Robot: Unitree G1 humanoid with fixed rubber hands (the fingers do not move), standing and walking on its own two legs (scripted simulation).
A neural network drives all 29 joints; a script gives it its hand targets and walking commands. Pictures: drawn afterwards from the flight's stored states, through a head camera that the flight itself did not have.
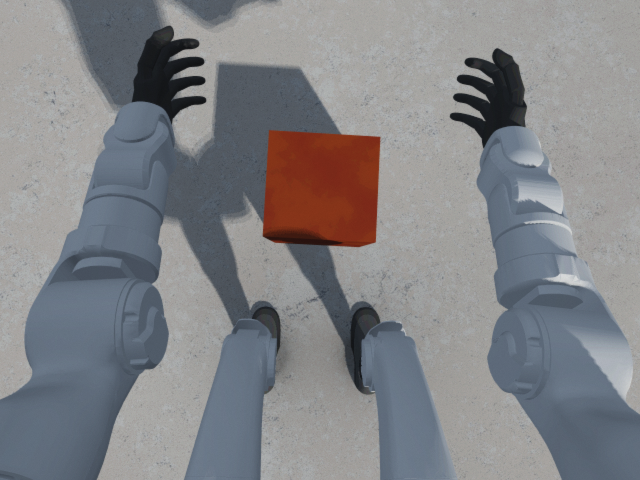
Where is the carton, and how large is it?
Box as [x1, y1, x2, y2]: [263, 130, 379, 246]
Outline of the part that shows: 269,130 263,236 274,242 360,246 375,242 379,137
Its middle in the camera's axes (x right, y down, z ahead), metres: +0.00 -0.09 +0.85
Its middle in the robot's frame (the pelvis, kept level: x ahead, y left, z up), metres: +0.49 +0.00 -0.51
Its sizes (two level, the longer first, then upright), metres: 0.210 0.200 0.250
